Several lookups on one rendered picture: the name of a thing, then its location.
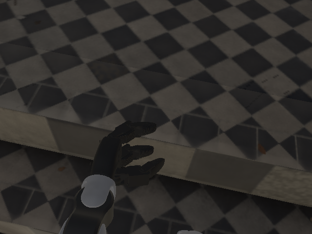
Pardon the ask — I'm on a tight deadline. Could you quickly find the robot left hand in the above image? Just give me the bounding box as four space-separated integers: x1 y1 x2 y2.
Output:
90 120 165 187

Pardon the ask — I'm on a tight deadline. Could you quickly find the robot left forearm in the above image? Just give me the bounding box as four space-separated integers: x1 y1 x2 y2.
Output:
59 175 116 234

